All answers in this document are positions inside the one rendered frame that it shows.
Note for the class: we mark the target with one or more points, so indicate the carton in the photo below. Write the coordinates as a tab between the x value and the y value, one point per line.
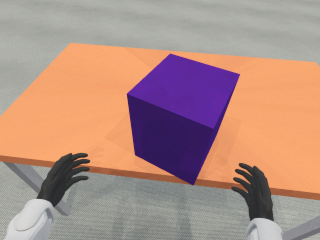
175	114

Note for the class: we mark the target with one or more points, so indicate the right robot forearm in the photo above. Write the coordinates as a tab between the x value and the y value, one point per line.
263	229

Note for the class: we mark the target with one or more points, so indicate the robot left hand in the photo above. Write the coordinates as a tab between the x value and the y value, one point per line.
60	178

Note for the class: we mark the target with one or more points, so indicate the robot right hand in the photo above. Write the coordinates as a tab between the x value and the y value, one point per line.
258	198

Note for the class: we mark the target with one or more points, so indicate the table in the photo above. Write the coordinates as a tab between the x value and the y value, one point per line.
79	104

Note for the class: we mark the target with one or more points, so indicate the left robot forearm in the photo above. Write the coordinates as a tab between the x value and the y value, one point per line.
33	222

